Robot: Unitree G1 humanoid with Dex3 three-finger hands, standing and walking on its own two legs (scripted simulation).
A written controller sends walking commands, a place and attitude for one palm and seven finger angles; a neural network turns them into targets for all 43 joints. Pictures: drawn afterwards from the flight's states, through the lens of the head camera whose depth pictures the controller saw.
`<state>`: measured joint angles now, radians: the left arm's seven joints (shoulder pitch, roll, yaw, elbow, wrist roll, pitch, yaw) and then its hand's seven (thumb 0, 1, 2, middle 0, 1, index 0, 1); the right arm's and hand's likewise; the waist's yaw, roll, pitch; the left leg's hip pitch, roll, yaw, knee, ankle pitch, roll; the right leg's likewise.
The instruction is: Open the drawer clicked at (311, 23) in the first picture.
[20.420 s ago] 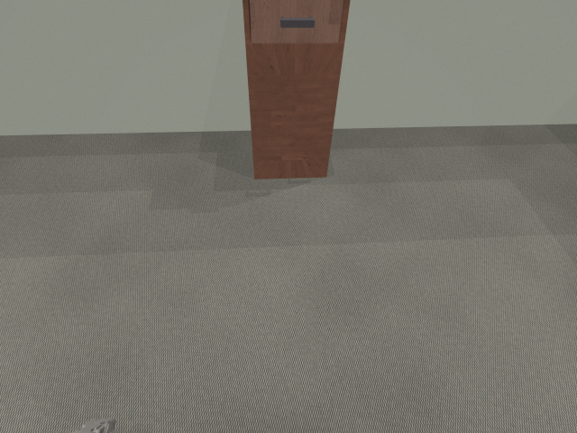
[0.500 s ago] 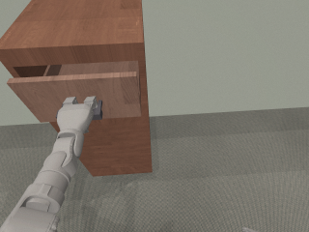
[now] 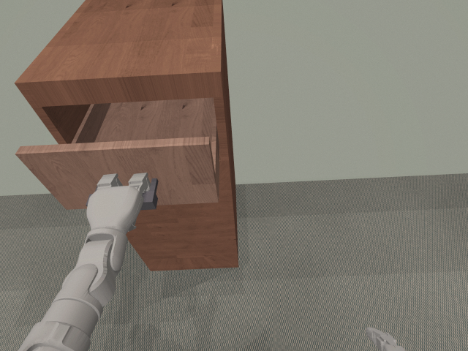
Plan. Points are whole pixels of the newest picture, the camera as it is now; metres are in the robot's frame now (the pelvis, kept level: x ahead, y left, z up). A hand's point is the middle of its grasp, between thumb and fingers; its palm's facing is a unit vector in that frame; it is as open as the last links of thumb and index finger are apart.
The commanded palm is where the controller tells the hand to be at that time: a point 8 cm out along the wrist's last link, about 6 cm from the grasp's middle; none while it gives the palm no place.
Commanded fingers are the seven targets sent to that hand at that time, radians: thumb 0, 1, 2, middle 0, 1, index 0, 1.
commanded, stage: pull the drawer open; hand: left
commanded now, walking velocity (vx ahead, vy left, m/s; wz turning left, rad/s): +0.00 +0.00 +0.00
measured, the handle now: (125, 192) +0.39 +0.23 +0.04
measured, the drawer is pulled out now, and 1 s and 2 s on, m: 0.13 0.24 0.29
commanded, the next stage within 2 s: open the thumb to release the handle in 1.70 s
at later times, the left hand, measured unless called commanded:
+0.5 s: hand (123, 244) +0.30 +0.22 +0.02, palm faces +0.01 -0.08 -1.00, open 5.7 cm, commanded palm +0.26 +0.21 +0.08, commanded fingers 0.00 0.90 0.90 -0.40 -1.35 -0.40 -1.35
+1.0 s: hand (115, 279) +0.23 +0.21 +0.02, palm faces +0.02 -0.10 -0.99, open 5.9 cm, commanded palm +0.20 +0.21 +0.08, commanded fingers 0.00 0.90 0.90 -0.40 -1.35 -0.40 -1.35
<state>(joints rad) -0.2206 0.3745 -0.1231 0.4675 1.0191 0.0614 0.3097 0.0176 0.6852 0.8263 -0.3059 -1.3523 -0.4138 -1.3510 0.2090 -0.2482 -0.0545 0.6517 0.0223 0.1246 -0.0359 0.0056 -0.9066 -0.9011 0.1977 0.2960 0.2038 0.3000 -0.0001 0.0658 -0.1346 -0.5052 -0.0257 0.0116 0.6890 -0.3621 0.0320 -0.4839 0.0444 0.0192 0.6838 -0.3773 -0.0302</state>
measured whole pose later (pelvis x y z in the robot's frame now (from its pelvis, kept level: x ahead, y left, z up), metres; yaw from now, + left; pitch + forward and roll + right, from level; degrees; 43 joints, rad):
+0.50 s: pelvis +0.00 -0.01 +0.00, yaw +0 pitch +8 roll +1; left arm -0.01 0.36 -0.13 0.25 1.02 0.08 0.30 0.03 0.68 0.82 -0.30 -1.35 -0.42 -1.35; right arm 0.15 -0.24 -0.03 0.64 0.01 0.10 -0.04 0.01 -0.91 -0.90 0.20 0.30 0.20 0.30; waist 0.03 0.06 -0.12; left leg -0.46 -0.03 0.01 0.68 -0.36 0.02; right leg -0.45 0.04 0.02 0.69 -0.39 -0.04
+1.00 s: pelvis +0.00 -0.01 +0.00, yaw +0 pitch +7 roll +1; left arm 0.25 0.35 -0.14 -0.01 1.03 0.11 0.31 0.05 0.67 0.82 -0.30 -1.35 -0.42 -1.35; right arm 0.10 -0.22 -0.01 0.61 -0.01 0.09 -0.01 0.01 -0.91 -0.90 0.20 0.30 0.20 0.30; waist 0.07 0.06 -0.11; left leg -0.44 -0.03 0.01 0.70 -0.38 0.02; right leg -0.43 0.04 0.02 0.73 -0.41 -0.04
